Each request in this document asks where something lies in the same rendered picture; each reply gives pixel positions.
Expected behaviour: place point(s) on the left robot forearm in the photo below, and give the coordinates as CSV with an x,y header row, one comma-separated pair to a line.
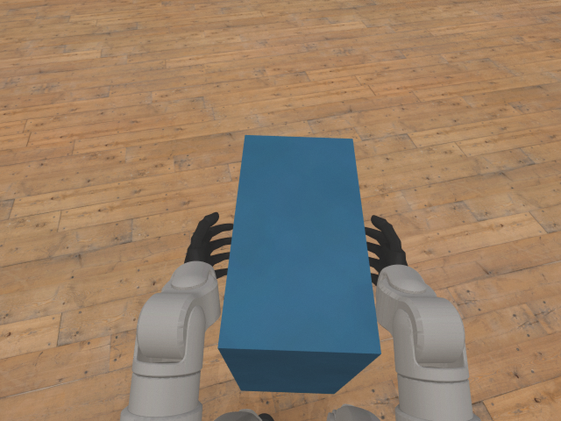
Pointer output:
x,y
168,352

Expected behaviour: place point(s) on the carton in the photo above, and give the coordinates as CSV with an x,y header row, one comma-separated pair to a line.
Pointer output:
x,y
299,313

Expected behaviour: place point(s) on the right robot forearm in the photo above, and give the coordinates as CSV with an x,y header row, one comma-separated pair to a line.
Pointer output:
x,y
429,348

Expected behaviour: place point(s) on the right robot hand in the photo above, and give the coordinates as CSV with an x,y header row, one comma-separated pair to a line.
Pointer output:
x,y
389,251

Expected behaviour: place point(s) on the left robot hand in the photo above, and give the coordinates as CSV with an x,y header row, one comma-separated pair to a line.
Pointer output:
x,y
201,247

